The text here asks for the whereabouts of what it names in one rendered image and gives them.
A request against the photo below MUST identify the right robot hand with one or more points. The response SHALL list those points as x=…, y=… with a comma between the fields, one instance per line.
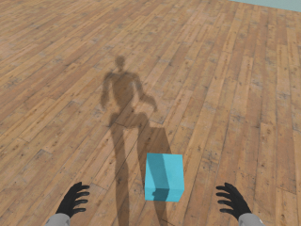
x=237, y=202

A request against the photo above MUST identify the robot right forearm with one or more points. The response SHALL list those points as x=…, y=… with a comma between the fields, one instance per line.
x=249, y=219

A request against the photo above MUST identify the left robot hand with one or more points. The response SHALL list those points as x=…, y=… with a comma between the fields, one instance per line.
x=69, y=201

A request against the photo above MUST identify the robot left forearm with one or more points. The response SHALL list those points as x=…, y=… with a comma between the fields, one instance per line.
x=58, y=219

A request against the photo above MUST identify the carton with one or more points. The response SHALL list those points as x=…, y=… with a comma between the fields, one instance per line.
x=164, y=181

